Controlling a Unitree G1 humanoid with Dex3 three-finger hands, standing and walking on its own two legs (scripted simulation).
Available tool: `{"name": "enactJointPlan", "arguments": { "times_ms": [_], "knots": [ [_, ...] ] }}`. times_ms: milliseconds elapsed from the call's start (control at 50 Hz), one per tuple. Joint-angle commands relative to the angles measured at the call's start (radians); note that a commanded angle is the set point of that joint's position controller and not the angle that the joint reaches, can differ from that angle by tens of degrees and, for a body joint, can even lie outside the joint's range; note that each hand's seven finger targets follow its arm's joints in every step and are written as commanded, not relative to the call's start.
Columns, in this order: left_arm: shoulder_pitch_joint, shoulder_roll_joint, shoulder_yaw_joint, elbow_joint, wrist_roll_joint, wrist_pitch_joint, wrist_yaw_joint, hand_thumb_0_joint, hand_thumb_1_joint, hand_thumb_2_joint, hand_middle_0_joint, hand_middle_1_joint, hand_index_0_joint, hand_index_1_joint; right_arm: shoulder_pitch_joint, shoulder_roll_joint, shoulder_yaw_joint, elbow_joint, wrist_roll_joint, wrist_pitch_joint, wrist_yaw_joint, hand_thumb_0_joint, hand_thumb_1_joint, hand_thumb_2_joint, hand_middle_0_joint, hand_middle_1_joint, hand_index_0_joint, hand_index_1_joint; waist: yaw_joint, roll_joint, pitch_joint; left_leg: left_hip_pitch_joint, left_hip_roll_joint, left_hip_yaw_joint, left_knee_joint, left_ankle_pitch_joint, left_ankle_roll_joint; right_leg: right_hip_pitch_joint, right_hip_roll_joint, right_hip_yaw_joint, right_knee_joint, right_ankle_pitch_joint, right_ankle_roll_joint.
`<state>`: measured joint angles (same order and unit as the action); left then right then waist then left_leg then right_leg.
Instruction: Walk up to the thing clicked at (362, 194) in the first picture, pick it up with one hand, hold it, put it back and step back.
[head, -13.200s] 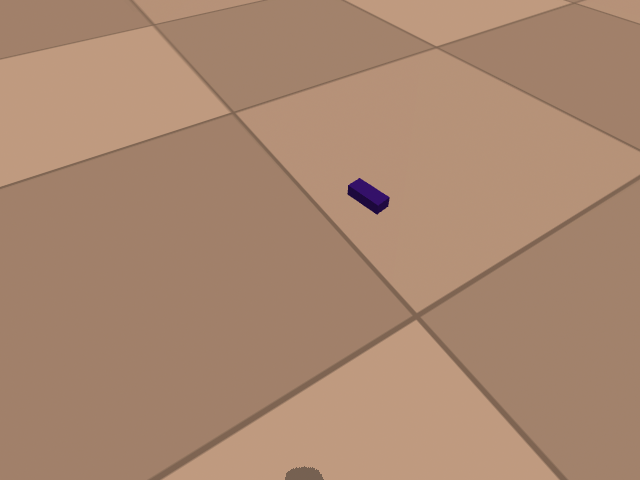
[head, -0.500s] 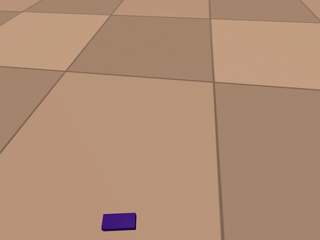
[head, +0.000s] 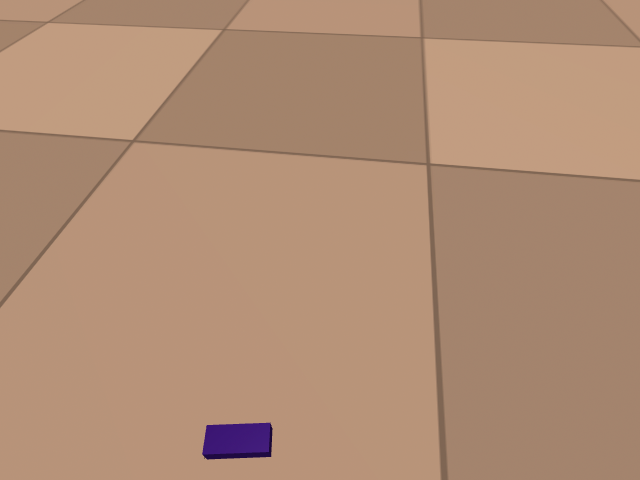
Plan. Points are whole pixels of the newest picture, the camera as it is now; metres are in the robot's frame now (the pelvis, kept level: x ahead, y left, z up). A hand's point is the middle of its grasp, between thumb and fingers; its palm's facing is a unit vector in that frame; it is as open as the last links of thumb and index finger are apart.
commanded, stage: stand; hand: left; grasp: from above
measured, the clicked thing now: (238, 440) +0.37 +0.27 -0.76
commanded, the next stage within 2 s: rise first in 0.74 s
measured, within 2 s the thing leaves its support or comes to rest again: neither
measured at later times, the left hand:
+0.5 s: hand out of the picture +0.07 +0.25 -0.16, palm faces -0.04 -0.94 -0.35, open 7.4 cm
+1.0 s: hand out of the picture +0.12 +0.25 -0.16, palm faces +0.02 -0.94 -0.33, open 8.1 cm
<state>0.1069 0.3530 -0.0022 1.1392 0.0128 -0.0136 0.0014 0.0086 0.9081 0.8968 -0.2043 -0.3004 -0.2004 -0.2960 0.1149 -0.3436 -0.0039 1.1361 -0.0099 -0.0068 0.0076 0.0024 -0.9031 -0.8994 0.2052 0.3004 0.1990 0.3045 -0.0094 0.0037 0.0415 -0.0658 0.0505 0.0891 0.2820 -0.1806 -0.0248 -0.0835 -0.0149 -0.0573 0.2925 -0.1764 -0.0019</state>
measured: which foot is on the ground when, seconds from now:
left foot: down 0.00-1.00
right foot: down 0.00-1.00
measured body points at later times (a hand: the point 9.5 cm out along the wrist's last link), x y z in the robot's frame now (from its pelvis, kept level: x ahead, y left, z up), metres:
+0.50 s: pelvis +0.00 +0.00 +0.00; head +0.01 +0.00 +0.45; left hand +0.07 +0.30 -0.13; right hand +0.07 -0.30 -0.14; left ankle -0.02 +0.13 -0.75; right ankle -0.01 -0.11 -0.75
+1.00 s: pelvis -0.01 +0.00 -0.01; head +0.04 +0.01 +0.44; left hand +0.12 +0.30 -0.14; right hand +0.08 -0.27 -0.14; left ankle -0.02 +0.13 -0.75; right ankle -0.01 -0.11 -0.75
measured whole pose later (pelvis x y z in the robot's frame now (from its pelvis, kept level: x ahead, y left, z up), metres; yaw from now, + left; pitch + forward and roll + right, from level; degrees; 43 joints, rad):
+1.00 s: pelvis -0.01 +0.00 -0.01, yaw +2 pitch +3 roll +0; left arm -0.04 0.33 0.09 1.11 0.05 -0.03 -0.01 0.01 0.72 0.94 -0.18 -0.47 -0.17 -0.48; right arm 0.19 -0.30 -0.01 0.88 0.04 -0.04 -0.03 0.00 -0.92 -0.90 0.20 0.30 0.20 0.30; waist -0.02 0.00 0.06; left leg -0.28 0.04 0.06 0.45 -0.23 -0.01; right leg -0.28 -0.04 -0.08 0.45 -0.23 0.00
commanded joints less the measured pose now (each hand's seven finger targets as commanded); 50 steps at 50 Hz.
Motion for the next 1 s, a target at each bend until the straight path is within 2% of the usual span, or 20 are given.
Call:
{"name": "enactJointPlan", "arguments": {
  "times_ms": [0, 260, 400, 500, 800, 820, 840, 860, 880, 900, 920, 940, 960, 980],
  "knots": [
    [-0.041, 0.215, 0.04, -0.06, -0.004, -0.021, 0.009, 0.0, 0.9, 0.9, -0.2, -0.3, -0.2, -0.301, -0.034, -0.213, -0.034, -0.058, -0.004, -0.024, -0.015, 0.0, -0.9, -0.9, 0.2, 0.3, 0.2, 0.3, 0.003, 0.011, -0.066, -0.003, 0.114, -0.1, -0.04, 0.108, 0.033, -0.008, -0.133, 0.12, -0.05, 0.15, -0.018],
    [-0.031, 0.212, 0.036, -0.058, -0.004, -0.023, 0.009, 0.0, 0.9, 0.9, -0.2, -0.3, -0.2, -0.301, -0.034, -0.215, -0.033, -0.054, -0.003, -0.024, -0.015, 0.0, -0.9, -0.9, 0.2, 0.3, 0.2, 0.3, 0.006, -0.002, -0.074, 0.016, 0.115, -0.102, -0.029, 0.151, 0.033, -0.012, -0.134, 0.119, -0.04, 0.199, -0.021],
    [-0.036, 0.212, 0.035, -0.059, -0.004, -0.02, 0.009, 0.0, 0.9, 0.9, -0.2, -0.3, -0.2, -0.301, -0.031, -0.212, -0.03, -0.055, -0.003, -0.022, -0.015, 0.0, -0.9, -0.9, 0.2, 0.3, 0.2, 0.3, 0.002, 0.007, -0.07, 0.007, 0.115, -0.099, -0.03, 0.13, 0.034, -0.006, -0.137, 0.122, -0.045, 0.186, -0.022],
    [-0.032, 0.215, 0.038, -0.056, -0.006, -0.02, 0.008, 0.0, 0.9, 0.9, -0.2, -0.3, -0.2, -0.301, -0.031, -0.211, -0.029, -0.054, -0.002, -0.026, -0.016, 0.0, -0.9, -0.9, 0.2, 0.3, 0.2, 0.3, 0.005, -0.001, -0.071, 0.02, 0.118, -0.102, -0.034, 0.163, 0.029, -0.009, -0.133, 0.119, -0.032, 0.197, -0.02],
    [-0.031, 0.214, 0.039, -0.057, -0.005, -0.021, 0.01, 0.0, 0.9, 0.9, -0.2, -0.3, -0.2, -0.301, -0.033, -0.214, -0.028, -0.059, -0.002, -0.025, -0.016, 0.0, -0.9, -0.9, 0.2, 0.3, 0.2, 0.3, 0.006, 0.007, -0.066, 0.014, 0.115, -0.102, -0.036, 0.165, 0.032, -0.005, -0.135, 0.116, -0.039, 0.206, -0.017],
    [-0.032, 0.212, 0.038, -0.056, -0.005, -0.021, 0.008, 0.0, 0.82, 0.978, -0.17, -0.34, -0.149, -0.359, -0.034, -0.215, -0.028, -0.058, -0.002, -0.026, -0.017, 0.0, -0.921, -0.908, 0.197, 0.299, 0.198, 0.299, 0.007, 0.007, -0.064, 0.015, 0.116, -0.1, -0.036, 0.163, 0.033, -0.005, -0.136, 0.116, -0.039, 0.201, -0.016],
    [-0.383, 0.029, 0.039, -0.407, -0.052, -0.108, 0.023, 0.0, 0.74, 0.987, -0.23, -0.42, -0.185, -0.439, -0.007, -0.043, 0.007, -0.341, 0.069, -0.07, -0.037, 0.0, -0.982, -0.922, 0.199, 0.301, 0.2, 0.301, -0.11, 0.023, 0.059, -0.149, -0.045, -0.013, 0.037, 0.026, 0.043, -0.214, 0.007, 0.039, 0.015, 0.084, -0.006],
    [-0.448, 0.086, 0.06, -0.315, -0.045, -0.091, 0.029, 0.0, 0.66, 0.989, -0.202, -0.5, -0.162, -0.519, 0.05, -0.071, 0.0, -0.287, 0.072, -0.067, -0.047, 0.0, -0.938, -0.911, 0.199, 0.3, 0.199, 0.3, -0.071, -0.024, -0.002, -0.139, -0.047, -0.019, 0.054, 0.023, 0.05, -0.155, -0.001, 0.03, 0.017, 0.064, -0.003],
    [-0.253, 0.207, 0.131, -0.151, -0.015, -0.052, 0.03, 0.0, 0.58, 0.95, -0.179, -0.58, -0.163, -0.599, 0.089, -0.108, -0.023, -0.286, 0.074, -0.053, -0.057, 0.0, -0.919, -0.908, 0.198, 0.3, 0.199, 0.3, -0.038, -0.03, 0.003, -0.159, -0.046, -0.021, 0.067, 0.021, 0.047, -0.165, 0.004, 0.023, 0.028, 0.041, -0.01],
    [-0.236, 0.219, 0.144, -0.094, 0.012, -0.036, 0.017, 0.0, 0.517, 0.954, -0.157, -0.66, -0.149, -0.679, 0.1, -0.109, -0.037, -0.307, 0.063, -0.048, -0.054, 0.0, -0.908, -0.903, 0.198, 0.3, 0.199, 0.3, -0.039, -0.067, -0.051, -0.186, -0.053, -0.023, 0.117, 0.033, 0.052, -0.174, 0.001, 0.024, 0.062, 0.045, -0.009],
    [-0.302, 0.234, 0.155, -0.105, 0.032, -0.037, 0.0, 0.0, 0.437, 0.975, -0.111, -0.74, -0.115, -0.759, 0.113, -0.101, -0.042, -0.327, 0.058, -0.05, -0.053, 0.0, -0.919, -0.905, 0.199, 0.3, 0.2, 0.3, -0.03, -0.055, -0.076, -0.214, -0.052, -0.03, 0.155, 0.051, 0.052, -0.198, 0.001, 0.023, 0.11, 0.069, -0.012],
    [-0.269, 0.245, 0.182, -0.099, 0.065, -0.047, -0.014, 0.0, 0.357, 0.991, -0.065, -0.82, -0.08, -0.839, 0.125, -0.102, -0.062, -0.354, 0.039, -0.055, -0.05, 0.0, -0.919, -0.906, 0.199, 0.3, 0.2, 0.3, -0.011, -0.039, -0.154, -0.225, -0.055, -0.031, 0.196, 0.076, 0.047, -0.18, -0.004, 0.024, 0.156, 0.095, -0.013],
    [-0.133, 0.214, 0.186, -0.051, 0.098, -0.037, -0.024, 0.0, 0.277, 0.993, -0.041, -0.9, -0.068, -0.919, 0.159, -0.094, -0.073, -0.362, 0.032, -0.057, -0.045, 0.0, -0.936, -0.909, 0.199, 0.3, 0.2, 0.3, 0.006, -0.018, -0.207, -0.247, -0.062, -0.035, 0.23, 0.112, 0.041, -0.187, -0.004, 0.022, 0.2, 0.127, -0.016],
    [-0.081, 0.183, 0.179, -0.069, 0.112, -0.033, -0.032, 0.0, 0.197, 1.006, -0.017, -0.98, -0.049, -0.987, 0.166, -0.088, -0.077, -0.395, 0.03, -0.056, -0.041, 0.0, -0.933, -0.908, 0.199, 0.3, 0.2, 0.3, 0.023, -0.011, -0.249, -0.263, -0.066, -0.038, 0.257, 0.134, 0.035, -0.178, -0.003, 0.021, 0.233, 0.139, -0.019]
  ]
}}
